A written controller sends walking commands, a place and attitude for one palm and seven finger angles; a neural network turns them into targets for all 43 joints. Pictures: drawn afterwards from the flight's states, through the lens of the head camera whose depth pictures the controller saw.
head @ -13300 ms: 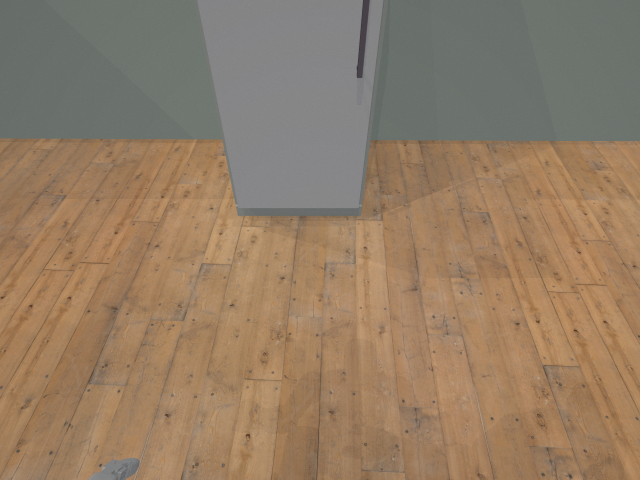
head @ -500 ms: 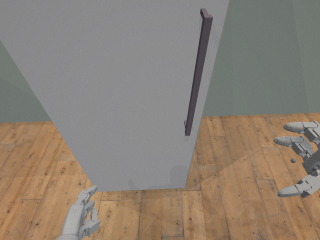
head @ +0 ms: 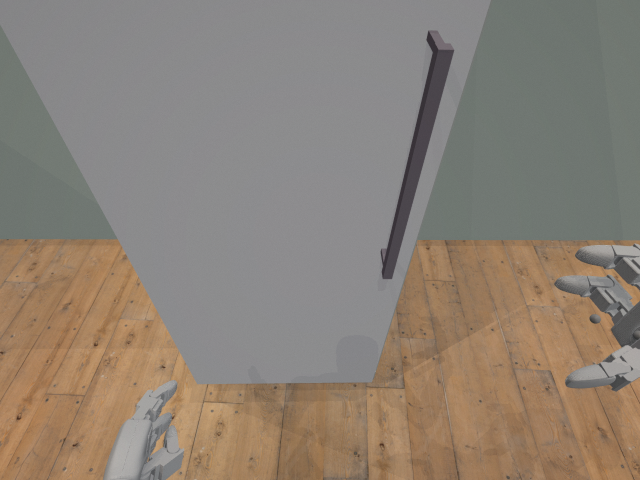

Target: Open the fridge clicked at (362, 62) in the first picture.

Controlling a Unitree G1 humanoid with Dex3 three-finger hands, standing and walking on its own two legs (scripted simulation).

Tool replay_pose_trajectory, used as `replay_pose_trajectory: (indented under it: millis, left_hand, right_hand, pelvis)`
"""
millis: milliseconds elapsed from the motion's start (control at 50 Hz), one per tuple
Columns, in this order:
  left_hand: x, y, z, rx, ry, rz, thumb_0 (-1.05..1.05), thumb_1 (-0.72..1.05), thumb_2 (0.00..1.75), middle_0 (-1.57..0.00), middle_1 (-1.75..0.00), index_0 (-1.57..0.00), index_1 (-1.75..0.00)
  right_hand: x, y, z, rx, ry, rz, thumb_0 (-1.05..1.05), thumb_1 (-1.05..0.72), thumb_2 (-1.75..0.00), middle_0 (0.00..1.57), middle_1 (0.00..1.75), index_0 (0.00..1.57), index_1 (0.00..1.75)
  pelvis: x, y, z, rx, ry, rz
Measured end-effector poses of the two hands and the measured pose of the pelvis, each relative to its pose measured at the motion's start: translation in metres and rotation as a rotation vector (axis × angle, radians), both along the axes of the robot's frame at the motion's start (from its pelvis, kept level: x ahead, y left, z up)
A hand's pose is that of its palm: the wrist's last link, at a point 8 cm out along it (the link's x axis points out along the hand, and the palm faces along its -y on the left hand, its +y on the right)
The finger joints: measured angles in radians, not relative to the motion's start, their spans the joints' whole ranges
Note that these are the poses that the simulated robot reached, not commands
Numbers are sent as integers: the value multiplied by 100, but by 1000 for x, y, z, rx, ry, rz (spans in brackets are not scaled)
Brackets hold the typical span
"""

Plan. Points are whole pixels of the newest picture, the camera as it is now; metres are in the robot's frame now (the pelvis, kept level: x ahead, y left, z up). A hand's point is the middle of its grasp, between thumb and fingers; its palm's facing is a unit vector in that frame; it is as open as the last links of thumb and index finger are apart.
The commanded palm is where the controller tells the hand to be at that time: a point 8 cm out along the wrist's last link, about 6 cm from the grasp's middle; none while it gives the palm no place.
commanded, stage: raise the hand to about handle height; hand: right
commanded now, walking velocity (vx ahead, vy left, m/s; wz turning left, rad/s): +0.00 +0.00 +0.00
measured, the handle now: (405, 182) +0.48 -0.10 +0.13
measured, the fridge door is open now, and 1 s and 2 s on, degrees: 0 0 0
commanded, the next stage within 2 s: move the hooked fingers beside the handle in 0.06 s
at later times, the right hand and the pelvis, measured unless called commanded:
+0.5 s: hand (543, 297) +0.30 -0.23 +0.12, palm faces -0.02 +1.00 -0.04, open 14.0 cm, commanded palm +0.28 -0.29 +0.12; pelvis +0.00 +0.02 +0.00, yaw +0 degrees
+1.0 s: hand (510, 274) +0.34 -0.21 +0.11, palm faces -0.01 +1.00 -0.01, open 14.0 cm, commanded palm +0.31 -0.26 +0.12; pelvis +0.00 +0.02 +0.00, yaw +1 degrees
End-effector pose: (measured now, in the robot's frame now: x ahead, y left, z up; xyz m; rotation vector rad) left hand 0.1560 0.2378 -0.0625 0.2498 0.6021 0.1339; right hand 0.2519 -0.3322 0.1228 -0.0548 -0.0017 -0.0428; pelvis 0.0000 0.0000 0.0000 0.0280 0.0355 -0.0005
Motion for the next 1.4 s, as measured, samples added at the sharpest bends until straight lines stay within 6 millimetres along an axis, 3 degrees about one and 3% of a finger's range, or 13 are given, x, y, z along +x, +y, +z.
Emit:
replay_pose_trajectory:
  millis: [340,520,640,760,960,1180,1400]
  left_hand:
    - [8,17,-4,-12,-9,2,2,90,90,-21,-30,-20,-30]
    - [-5,28,-11,-9,29,40,2,90,90,-21,-30,-20,-30]
    - [-18,35,-15,-14,64,74,2,90,90,-21,-30,-20,-30]
    - [-27,40,-19,-12,93,95,2,91,90,-21,-30,-20,-30]
    - [-25,35,-19,-10,109,97,2,91,90,-21,-30,-20,-30]
    - [-25,24,-19,-23,120,96,2,91,90,-21,-30,-20,-30]
    - [-36,17,-26,-23,186,96,2,91,90,-21,-30,-20,-30]
  right_hand:
    - [5,21,-2,15,7,14,-1,50,-30,30,120,31,120]
    - [32,47,-1,21,-5,62,-1,50,-30,30,120,30,120]
    - [50,46,-7,31,27,39,-1,50,-30,30,120,31,120]
    - [53,52,-2,20,-5,53,-1,50,-30,30,120,30,120]
    - [64,63,-14,44,33,57,-1,50,-30,30,120,30,120]
    - [85,70,-4,54,-15,74,-1,50,-30,30,120,30,120]
    - [103,95,-13,61,-6,87,-1,50,-30,30,120,30,120]
  pelvis:
    - [0,17,-1,-8,4,-6]
    - [-2,22,-2,-14,13,-2]
    - [-1,26,-3,-19,26,10]
    - [3,24,-2,-18,32,17]
    - [2,20,-3,-17,36,13]
    - [3,14,-2,-14,39,15]
    - [1,8,-3,-16,47,14]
